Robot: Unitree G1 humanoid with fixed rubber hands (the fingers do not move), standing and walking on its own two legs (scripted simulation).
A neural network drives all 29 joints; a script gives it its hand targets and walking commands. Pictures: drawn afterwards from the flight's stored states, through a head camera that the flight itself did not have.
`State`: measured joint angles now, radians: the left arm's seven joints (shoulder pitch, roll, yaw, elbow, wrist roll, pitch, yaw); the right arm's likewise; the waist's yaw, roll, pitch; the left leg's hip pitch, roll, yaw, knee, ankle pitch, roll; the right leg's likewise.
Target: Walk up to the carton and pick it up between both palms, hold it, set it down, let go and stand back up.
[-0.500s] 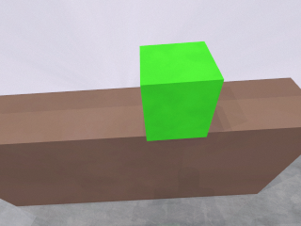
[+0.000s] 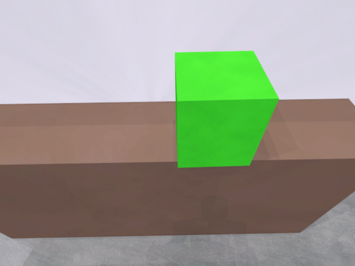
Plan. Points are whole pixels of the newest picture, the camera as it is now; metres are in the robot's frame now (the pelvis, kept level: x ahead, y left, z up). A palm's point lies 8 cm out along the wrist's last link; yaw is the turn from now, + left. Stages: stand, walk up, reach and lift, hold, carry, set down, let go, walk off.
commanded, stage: walk up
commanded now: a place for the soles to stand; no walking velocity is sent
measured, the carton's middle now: (213, 111) +0.51 -0.06 +0.06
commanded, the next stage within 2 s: none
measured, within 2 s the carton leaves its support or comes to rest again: neither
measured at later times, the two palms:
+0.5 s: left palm (139, 260) +0.17 +0.12 -0.11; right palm out of the picture +0.14 -0.40 -0.14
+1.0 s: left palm (124, 234) +0.23 +0.17 -0.12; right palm (320, 217) +0.28 -0.34 -0.11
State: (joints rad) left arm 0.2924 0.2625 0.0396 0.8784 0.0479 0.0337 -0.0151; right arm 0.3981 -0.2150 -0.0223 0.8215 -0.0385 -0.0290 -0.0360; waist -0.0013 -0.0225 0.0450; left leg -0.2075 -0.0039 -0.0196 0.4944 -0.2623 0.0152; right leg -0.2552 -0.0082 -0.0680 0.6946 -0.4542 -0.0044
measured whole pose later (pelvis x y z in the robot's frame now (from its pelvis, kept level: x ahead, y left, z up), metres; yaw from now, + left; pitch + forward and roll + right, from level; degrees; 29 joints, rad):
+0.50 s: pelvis +0.10 -0.12 -0.02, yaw +0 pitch -3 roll +1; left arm 0.31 0.21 0.01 0.70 0.03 0.00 0.01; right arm 0.39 -0.32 -0.05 0.69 -0.04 0.04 -0.01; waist 0.00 0.05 0.11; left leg -0.45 -0.01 -0.01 1.13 -0.47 -0.03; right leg -0.33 -0.06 -0.08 0.68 -0.29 -0.02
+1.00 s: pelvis +0.14 -0.09 -0.01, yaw +3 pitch -1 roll +0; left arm 0.24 0.28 0.03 0.66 -0.01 0.03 0.01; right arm 0.19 -0.27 0.00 0.65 -0.01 0.03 0.00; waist 0.01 -0.02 0.12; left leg -0.32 0.03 -0.01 0.65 -0.31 -0.02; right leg -0.29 -0.03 0.00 0.70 -0.44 0.01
